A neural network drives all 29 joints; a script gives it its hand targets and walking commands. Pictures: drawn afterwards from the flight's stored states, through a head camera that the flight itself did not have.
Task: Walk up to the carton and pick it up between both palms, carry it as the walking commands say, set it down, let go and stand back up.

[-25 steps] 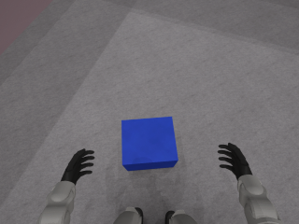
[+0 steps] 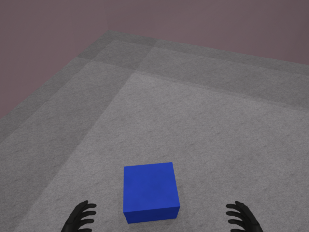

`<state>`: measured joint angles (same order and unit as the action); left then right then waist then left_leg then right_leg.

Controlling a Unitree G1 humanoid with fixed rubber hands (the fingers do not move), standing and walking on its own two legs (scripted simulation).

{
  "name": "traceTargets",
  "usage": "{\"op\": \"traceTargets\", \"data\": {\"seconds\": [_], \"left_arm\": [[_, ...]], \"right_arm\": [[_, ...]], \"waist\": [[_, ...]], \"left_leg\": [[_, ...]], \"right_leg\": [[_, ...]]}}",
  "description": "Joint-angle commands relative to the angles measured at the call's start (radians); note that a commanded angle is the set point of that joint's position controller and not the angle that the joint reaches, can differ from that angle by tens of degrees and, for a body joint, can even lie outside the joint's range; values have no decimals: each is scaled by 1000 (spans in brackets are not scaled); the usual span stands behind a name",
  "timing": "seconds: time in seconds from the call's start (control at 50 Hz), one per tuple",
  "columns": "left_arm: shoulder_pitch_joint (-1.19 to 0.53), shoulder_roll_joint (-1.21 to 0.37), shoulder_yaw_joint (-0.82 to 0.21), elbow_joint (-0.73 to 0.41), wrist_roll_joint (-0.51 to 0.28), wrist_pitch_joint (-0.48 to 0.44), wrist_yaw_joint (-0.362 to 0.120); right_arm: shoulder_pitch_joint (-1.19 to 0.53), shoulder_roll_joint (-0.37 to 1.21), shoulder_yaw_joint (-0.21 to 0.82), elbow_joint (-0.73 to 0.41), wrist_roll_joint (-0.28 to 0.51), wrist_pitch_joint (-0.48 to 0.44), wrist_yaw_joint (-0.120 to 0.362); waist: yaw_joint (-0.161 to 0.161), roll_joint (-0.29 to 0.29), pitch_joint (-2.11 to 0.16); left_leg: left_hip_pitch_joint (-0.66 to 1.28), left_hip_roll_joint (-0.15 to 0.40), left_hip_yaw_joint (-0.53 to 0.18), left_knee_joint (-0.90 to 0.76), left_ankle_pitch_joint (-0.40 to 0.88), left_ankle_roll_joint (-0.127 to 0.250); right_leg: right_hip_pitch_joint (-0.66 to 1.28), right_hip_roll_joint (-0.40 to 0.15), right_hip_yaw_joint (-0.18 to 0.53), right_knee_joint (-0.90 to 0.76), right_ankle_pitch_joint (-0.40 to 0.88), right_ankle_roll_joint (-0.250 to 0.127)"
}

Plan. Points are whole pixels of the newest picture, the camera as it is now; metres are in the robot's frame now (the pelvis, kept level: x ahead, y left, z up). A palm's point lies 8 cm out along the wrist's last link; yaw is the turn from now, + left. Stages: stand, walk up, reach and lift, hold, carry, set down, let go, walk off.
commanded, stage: let go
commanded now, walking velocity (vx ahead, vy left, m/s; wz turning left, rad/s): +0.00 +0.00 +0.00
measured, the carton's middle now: (150, 193) +0.46 +0.04 -0.65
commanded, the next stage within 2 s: stand in 0.18 s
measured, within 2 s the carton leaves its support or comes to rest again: neither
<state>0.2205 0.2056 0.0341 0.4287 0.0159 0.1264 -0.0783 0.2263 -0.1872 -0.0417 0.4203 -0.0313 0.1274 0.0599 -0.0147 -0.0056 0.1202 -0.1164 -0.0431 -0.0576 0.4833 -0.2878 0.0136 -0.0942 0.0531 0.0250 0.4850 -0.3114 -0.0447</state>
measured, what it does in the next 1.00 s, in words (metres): stands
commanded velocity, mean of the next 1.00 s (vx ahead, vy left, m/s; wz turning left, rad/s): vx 0.00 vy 0.00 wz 0.00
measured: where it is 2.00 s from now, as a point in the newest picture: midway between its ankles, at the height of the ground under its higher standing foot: outside the picture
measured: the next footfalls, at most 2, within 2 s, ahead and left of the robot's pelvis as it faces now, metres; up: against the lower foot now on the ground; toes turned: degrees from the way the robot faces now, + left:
none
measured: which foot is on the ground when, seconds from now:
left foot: down 0.00-1.00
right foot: down 0.00-1.00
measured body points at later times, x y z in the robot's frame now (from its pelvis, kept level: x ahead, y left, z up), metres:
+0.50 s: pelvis +0.04 +0.01 -0.01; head -0.02 +0.01 +0.44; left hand +0.13 +0.25 -0.12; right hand +0.12 -0.25 -0.12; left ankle -0.01 +0.11 -0.74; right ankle -0.03 -0.09 -0.74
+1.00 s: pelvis +0.04 +0.02 -0.01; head -0.01 +0.02 +0.44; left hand +0.03 +0.25 -0.16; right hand +0.03 -0.21 -0.16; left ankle -0.01 +0.11 -0.74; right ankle -0.03 -0.09 -0.74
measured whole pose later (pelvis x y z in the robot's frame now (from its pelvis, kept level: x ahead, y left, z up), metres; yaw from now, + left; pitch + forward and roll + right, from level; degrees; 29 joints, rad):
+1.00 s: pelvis +0.04 +0.02 -0.01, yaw +0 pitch +3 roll +0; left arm 0.49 0.17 -0.01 0.95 0.02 -0.03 0.04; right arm 0.46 -0.16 0.01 0.99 -0.03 -0.03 -0.03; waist 0.00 0.00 -0.19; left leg -0.24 -0.05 -0.03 0.58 -0.39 0.04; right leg -0.21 0.04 0.03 0.56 -0.40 -0.02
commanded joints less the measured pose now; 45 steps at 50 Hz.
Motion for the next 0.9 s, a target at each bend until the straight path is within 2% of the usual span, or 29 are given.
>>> {"op": "traceTargets", "data": {"seconds": [0.0, 0.06, 0.08, 0.12, 0.14, 0.16, 0.18, 0.2, 0.22, 0.24, 0.26, 0.28, 0.3, 0.32, 0.34, 0.36, 0.4, 0.44, 0.48, 0.5, 0.56, 0.6, 0.72, 0.78, 0.82, 0.88], "left_arm": [[-49, 122, 75, -145, 25, 17, 18], [-58, 118, 66, -158, 19, 49, 31], [-59, 126, 72, -159, 16, 56, 37], [-65, 119, 53, -172, 10, 80, 47], [-66, 119, 55, -184, 8, 86, 52], [56, 118, 8, 27, 5, -53, 72], [72, 116, 12, 59, 38, -114, 86], [74, 123, 20, 82, 48, -148, 91], [72, 118, 22, 93, 48, -165, 94], [64, 113, 17, 104, 40, -186, 98], [43, 117, 19, 121, 44, -204, 100], [45, 119, 20, 133, 43, -220, 102], [60, 124, 19, 148, 34, -227, 99], [57, 127, 18, 163, 32, -232, 97], [57, 132, 19, 175, 30, -235, 97], [72, 130, 19, 187, 30, -235, 95], [137, 142, 19, 235, 22, -233, 94], [180, 148, 18, 265, 20, -230, 95], [189, 156, 20, 284, 17, -225, 98], [218, 150, 18, 298, 15, -223, 101], [219, 140, 11, 323, 12, -217, 106], [249, 144, 10, 344, 10, -213, 111], [274, 121, -2, 392, 11, -195, 117], [303, 95, -11, 426, 8, -185, 120], [319, 86, -15, 448, 8, -181, 122], [314, 78, -18, 465, 7, -177, 123]], "right_arm": [[-84, -107, -56, -127, 13, -6, 3], [-74, -99, -51, -95, 37, -14, -2], [-82, -101, -42, -102, 44, -20, -6], [-64, -97, -42, -85, 56, -30, -13], [-71, -107, -40, -85, 58, -35, -18], [55, -116, -79, 69, -23, -96, -45], [96, -194, -67, 102, -45, -133, -59], [82, -175, -56, 124, -54, -157, -60], [65, -173, -57, 135, -47, -170, -60], [31, -160, -55, 139, -37, -186, -62], [23, -147, -49, 154, -24, -199, -63], [28, -146, -43, 173, -15, -213, -63], [30, -160, -41, 192, -14, -218, -64], [54, -162, -40, 217, -4, -221, -62], [60, -154, -37, 234, -2, -223, -60], [73, -155, -35, 254, -1, -224, -61], [101, -139, -28, 285, -2, -226, -62], [133, -142, -28, 317, -2, -223, -68], [163, -138, -24, 341, -2, -220, -72], [168, -134, -19, 355, -1, -217, -75], [188, -145, -19, 383, 0, -211, -80], [216, -129, -9, 405, 3, -208, -85], [244, -124, 4, 454, 4, -193, -94], [260, -113, 12, 478, 5, -188, -96], [281, -106, 17, 496, 5, -182, -100], [272, -95, 23, 516, 6, -178, -101]], "waist": [[2, 31, -77], [2, 56, -81], [8, 20, -86], [0, 32, -98], [4, 13, -108], [30, -18, -309], [9, -30, -225], [7, -64, -183], [7, -43, -172], [4, -53, -190], [2, -36, -191], [6, -26, -203], [13, -31, -214], [6, 2, -228], [4, -13, -210], [7, 2, -193], [13, -6, -179], [19, 15, -157], [13, 2, -135], [22, 30, -144], [14, 12, -133], [16, 27, -141], [18, -2, -118], [20, 16, -106], [14, -8, -115], [20, 11, -100]], "left_leg": [[47, -12, 22, -65, 203, -12], [49, -14, 27, -56, 209, -18], [43, -15, 29, -52, 223, -20], [46, -13, 35, -43, 225, -29], [39, -14, 35, -37, 232, -31], [-1, 102, -11, -47, 207, -38], [-52, 102, -18, -59, 94, -44], [-67, 110, -42, -60, 59, -38], [-86, 117, -52, -56, 48, -34], [-73, 140, -75, -54, 130, -18], [-84, 143, -83, -48, 192, -16], [-98, 145, -97, -39, 271, -9], [-104, 138, -98, -23, 288, -1], [-118, 127, -95, -21, 283, 3], [-129, 124, -98, -22, 284, 6], [-145, 124, -98, -22, 286, 4], [-137, 125, -102, -14, 283, 12], [-169, 120, -102, -15, 294, 15], [-187, 120, -102, -16, 283, 20], [-176, 118, -96, -8, 292, 22], [-183, 119, -92, 1, 302, 28], [-169, 118, -91, 7, 340, 31], [-188, 117, -88, 13, 320, 39], [-186, 124, -89, 12, 351, 48], [-172, 124, -94, 10, 328, 49], [-178, 122, -96, 6, 343, 53]], "right_leg": [[-2, -38, -2, -95, 260, 54], [-1, -42, -10, -83, 263, 50], [8, -42, -8, -71, 305, 50], [20, -43, -7, -62, 328, 48], [33, -48, -1, -55, 352, 45], [40, -110, -15, -77, 214, 44], [-20, -130, 40, -101, 78, 51], [-83, -131, 66, -96, 22, 51], [-103, -135, 79, -94, 18, 45], [-104, -147, 100, -77, 101, 36], [-116, -147, 106, -63, 183, 31], [-102, -153, 118, -49, 261, 27], [-95, -154, 120, -44, 309, 21], [-80, -158, 128, -37, 329, 13], [-101, -157, 132, -32, 348, 8], [-108, -155, 136, -31, 367, 3], [-135, -153, 138, -34, 386, 1], [-135, -154, 136, -27, 390, 4], [-148, -154, 132, -25, 384, 2], [-156, -149, 128, -25, 372, 3], [-165, -149, 125, -20, 392, -7], [-169, -147, 119, -10, 406, -8], [-176, -138, 100, -3, 358, -13], [-185, -134, 98, -7, 294, -10], [-186, -130, 86, -9, 269, -9], [-184, -129, 93, -7, 260, -13]]}}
